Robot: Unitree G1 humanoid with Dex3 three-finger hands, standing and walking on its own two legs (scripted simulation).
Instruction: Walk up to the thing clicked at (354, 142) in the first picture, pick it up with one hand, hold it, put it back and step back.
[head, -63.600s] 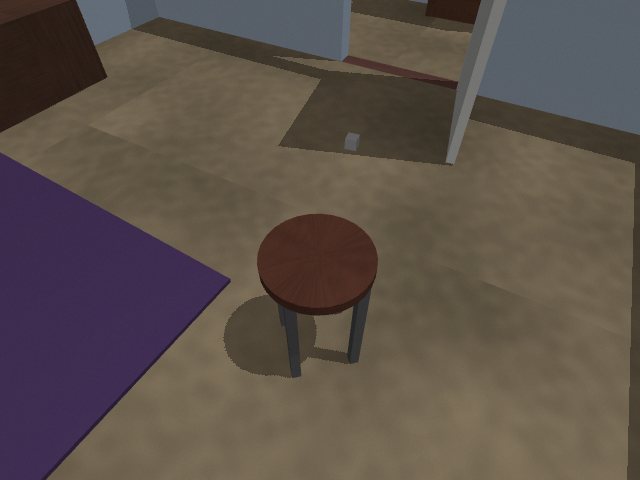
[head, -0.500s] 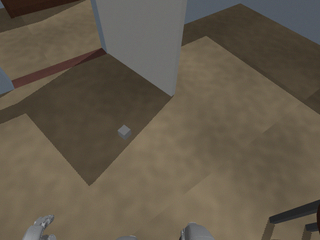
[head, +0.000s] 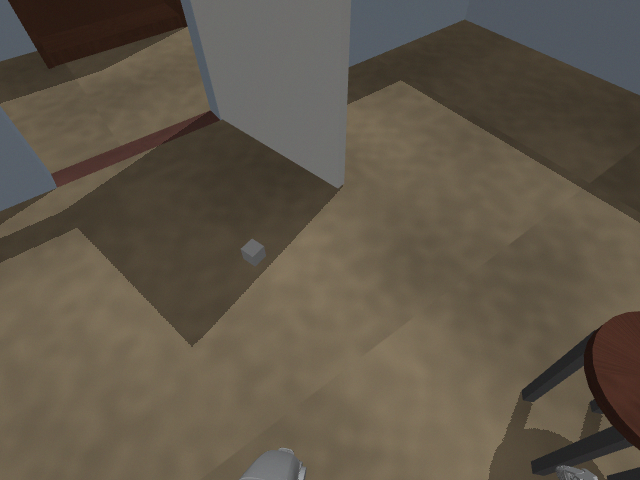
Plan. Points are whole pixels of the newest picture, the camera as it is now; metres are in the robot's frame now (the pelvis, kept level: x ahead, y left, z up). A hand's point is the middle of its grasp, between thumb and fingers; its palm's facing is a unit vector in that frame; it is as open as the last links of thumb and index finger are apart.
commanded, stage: step back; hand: left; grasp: from above
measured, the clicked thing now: (253, 252) +0.98 +0.31 -0.75
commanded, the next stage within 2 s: stand in 0.98 s
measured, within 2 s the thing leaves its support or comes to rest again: neither
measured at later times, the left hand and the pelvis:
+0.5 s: hand out of the picture +0.02 +0.28 -0.16, palm faces +0.13 -0.94 -0.32, open 7.4 cm; pelvis -0.01 +0.02 +0.00, yaw +6 degrees
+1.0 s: hand out of the picture +0.14 +0.32 -0.15, palm faces +0.09 -0.93 -0.36, open 7.4 cm; pelvis +0.03 +0.05 +0.00, yaw +6 degrees
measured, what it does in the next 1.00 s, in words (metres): steps on the spot: left foot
